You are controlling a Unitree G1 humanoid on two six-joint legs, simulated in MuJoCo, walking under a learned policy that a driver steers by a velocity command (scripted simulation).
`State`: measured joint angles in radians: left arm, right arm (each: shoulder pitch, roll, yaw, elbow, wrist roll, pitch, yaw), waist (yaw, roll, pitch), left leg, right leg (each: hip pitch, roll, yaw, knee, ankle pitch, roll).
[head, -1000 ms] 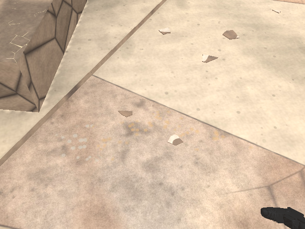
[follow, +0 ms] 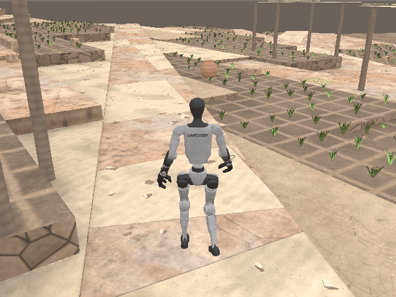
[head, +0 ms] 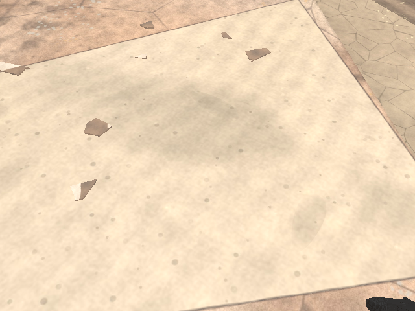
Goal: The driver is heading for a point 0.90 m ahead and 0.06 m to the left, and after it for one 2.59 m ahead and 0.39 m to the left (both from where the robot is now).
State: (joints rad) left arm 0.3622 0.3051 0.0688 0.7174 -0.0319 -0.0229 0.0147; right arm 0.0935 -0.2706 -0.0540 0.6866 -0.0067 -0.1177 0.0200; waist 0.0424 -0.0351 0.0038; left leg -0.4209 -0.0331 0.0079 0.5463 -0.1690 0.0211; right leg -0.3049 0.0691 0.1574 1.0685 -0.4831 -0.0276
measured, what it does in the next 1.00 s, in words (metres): walks ahead: right foot, then left foot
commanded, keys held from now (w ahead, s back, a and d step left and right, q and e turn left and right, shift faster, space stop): w+e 0.06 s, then w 0.72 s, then w+q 0.22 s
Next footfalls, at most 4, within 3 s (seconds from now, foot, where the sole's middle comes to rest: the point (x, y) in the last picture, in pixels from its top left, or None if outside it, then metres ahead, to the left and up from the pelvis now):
0.42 right None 0.36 -0.18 -0.76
0.94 left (216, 248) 0.69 0.02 -0.76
1.42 right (267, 184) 0.97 -0.17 -0.76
1.86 left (203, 205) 0.86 0.07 -0.76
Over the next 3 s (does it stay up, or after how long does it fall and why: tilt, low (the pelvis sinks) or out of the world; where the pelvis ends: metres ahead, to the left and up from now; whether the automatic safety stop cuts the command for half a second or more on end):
stays up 1.00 0.04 0.02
